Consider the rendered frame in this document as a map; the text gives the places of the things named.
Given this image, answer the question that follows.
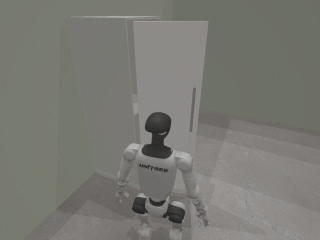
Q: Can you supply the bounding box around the robot right upper arm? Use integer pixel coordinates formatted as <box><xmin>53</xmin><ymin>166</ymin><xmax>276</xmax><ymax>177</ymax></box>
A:
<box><xmin>175</xmin><ymin>151</ymin><xmax>198</xmax><ymax>199</ymax></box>

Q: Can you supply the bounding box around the robot left forearm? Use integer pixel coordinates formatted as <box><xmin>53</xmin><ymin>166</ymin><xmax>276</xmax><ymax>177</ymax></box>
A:
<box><xmin>116</xmin><ymin>171</ymin><xmax>127</xmax><ymax>195</ymax></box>

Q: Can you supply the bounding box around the robot right forearm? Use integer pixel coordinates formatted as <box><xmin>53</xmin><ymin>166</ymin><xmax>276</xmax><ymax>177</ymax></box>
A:
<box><xmin>190</xmin><ymin>185</ymin><xmax>208</xmax><ymax>216</ymax></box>

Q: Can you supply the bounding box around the robot left upper arm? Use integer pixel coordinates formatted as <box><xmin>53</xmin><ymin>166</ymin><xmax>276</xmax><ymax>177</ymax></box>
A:
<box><xmin>117</xmin><ymin>143</ymin><xmax>142</xmax><ymax>183</ymax></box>

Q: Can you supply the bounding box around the robot left hand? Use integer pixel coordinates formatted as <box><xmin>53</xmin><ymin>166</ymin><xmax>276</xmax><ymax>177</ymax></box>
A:
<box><xmin>115</xmin><ymin>191</ymin><xmax>129</xmax><ymax>204</ymax></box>

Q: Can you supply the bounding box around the handle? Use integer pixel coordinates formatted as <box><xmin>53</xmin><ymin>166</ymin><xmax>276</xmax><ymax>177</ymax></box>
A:
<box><xmin>189</xmin><ymin>85</ymin><xmax>196</xmax><ymax>132</ymax></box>

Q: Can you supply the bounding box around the robot right hand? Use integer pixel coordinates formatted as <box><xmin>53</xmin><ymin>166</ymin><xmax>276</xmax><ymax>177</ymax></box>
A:
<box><xmin>195</xmin><ymin>207</ymin><xmax>210</xmax><ymax>227</ymax></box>

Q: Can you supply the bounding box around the left robot thigh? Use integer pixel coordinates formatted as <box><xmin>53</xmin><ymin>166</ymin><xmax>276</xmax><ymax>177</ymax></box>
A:
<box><xmin>132</xmin><ymin>193</ymin><xmax>153</xmax><ymax>239</ymax></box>

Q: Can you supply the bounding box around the left robot shin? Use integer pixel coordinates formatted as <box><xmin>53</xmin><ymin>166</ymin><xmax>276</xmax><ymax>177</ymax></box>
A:
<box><xmin>138</xmin><ymin>223</ymin><xmax>151</xmax><ymax>240</ymax></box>

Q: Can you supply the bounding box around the fridge door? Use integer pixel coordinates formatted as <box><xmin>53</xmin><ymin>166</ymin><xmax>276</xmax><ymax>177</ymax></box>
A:
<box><xmin>133</xmin><ymin>21</ymin><xmax>209</xmax><ymax>190</ymax></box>

